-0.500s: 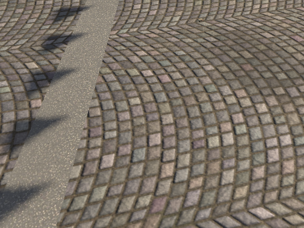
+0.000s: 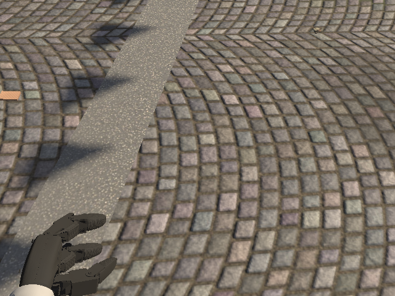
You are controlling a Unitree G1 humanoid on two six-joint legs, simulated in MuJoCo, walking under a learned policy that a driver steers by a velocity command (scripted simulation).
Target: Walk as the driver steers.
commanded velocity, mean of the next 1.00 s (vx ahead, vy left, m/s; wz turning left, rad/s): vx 0.49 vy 0.00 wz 0.58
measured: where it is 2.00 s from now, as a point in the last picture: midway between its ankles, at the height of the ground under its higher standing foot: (104, 248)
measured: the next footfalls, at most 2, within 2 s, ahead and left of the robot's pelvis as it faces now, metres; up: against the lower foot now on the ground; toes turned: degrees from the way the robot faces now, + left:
right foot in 0.02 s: +0.18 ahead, -0.12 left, +0.00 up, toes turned +3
left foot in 0.52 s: +0.35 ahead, +0.22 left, +0.00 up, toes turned +21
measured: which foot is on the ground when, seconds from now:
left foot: down 0.00-0.02, up 0.04-0.50, down 0.52-1.00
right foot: up 0.00-0.00, down 0.02-0.52, up 0.54-0.98, down 1.00-1.00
